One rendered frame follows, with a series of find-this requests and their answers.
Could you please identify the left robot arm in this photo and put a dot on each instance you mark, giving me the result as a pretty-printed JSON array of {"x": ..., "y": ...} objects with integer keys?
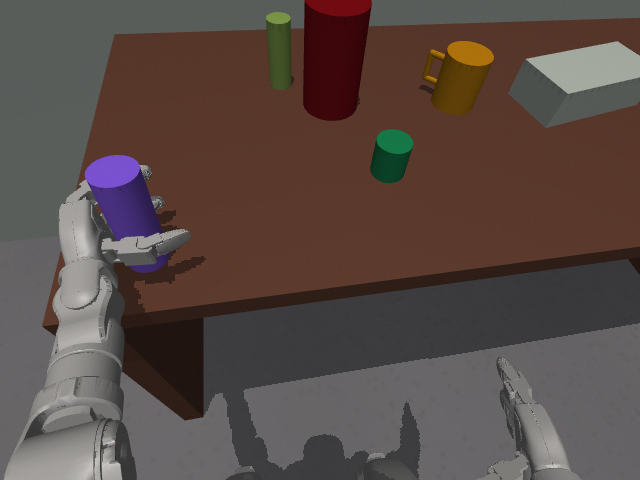
[{"x": 74, "y": 430}]

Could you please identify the right robot hand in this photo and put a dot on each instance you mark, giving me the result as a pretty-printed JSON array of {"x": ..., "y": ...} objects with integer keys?
[{"x": 538, "y": 443}]

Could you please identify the desk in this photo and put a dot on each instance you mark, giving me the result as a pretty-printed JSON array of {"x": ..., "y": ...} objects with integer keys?
[{"x": 282, "y": 207}]

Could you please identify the left robot hand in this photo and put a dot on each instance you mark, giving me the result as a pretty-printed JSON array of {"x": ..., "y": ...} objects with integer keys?
[{"x": 85, "y": 234}]

